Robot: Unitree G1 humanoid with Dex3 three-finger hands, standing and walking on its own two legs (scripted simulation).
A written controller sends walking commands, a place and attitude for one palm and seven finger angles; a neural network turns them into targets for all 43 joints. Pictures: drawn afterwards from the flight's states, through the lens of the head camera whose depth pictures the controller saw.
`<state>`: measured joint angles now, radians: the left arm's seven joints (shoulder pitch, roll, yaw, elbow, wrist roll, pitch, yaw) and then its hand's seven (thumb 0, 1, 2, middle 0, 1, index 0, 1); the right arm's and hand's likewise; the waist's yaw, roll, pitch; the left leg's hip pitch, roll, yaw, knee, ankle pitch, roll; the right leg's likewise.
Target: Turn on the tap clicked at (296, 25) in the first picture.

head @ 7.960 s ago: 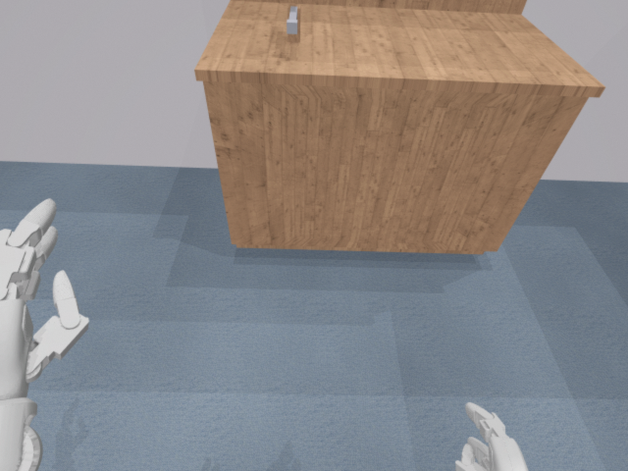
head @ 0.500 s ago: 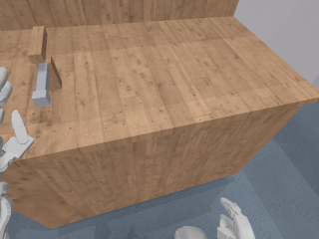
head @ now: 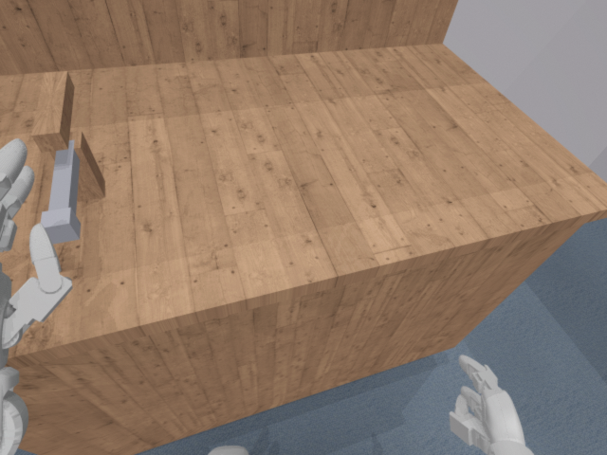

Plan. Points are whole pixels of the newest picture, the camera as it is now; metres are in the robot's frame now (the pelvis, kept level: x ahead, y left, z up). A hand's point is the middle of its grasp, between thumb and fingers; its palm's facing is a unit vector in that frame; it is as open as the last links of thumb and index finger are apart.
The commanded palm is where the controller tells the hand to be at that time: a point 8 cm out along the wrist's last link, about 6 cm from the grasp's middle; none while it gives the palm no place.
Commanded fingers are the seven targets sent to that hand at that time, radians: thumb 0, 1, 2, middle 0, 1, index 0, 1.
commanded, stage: come to a stop and stand still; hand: left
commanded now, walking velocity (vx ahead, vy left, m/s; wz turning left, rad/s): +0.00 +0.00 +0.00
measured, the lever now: (61, 225) +0.31 +0.30 +0.14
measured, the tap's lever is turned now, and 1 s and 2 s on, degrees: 0 0 0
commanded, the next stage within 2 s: look again from close up in 0.54 s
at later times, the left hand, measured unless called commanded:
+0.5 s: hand out of the picture +0.22 +0.29 +0.19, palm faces +0.45 -0.79 -0.42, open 7.4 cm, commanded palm +0.15 +0.30 +0.19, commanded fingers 0.00 0.90 0.90 -0.20 -0.30 -0.20 -0.30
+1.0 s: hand out of the picture +0.25 +0.31 +0.19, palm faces +0.42 -0.84 -0.34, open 7.4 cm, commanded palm +0.18 +0.33 +0.19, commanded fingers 0.00 0.90 0.90 -0.20 -0.30 -0.20 -0.30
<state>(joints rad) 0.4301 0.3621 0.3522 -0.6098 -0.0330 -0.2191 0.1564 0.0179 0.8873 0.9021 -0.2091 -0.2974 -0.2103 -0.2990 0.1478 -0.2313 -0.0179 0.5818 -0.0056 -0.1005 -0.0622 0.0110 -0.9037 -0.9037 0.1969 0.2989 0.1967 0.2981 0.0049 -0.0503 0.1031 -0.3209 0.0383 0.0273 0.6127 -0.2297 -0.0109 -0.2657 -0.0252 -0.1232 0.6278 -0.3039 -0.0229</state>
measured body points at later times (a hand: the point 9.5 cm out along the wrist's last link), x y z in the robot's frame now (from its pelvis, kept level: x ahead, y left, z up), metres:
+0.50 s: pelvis +0.00 +0.02 +0.02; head +0.00 +0.04 +0.47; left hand +0.19 +0.33 +0.22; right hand +0.17 -0.19 -0.07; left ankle +0.06 +0.12 -0.72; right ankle -0.01 -0.10 -0.72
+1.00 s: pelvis +0.02 +0.05 +0.01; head +0.05 +0.08 +0.46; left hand +0.22 +0.35 +0.21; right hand +0.21 -0.16 -0.05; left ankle +0.06 +0.12 -0.72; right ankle -0.01 -0.10 -0.72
